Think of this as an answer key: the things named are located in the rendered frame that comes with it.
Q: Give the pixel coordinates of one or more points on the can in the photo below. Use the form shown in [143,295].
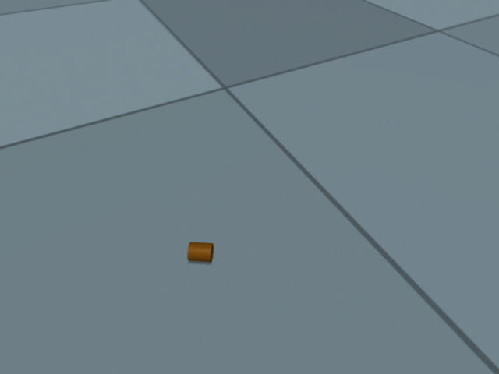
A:
[200,251]

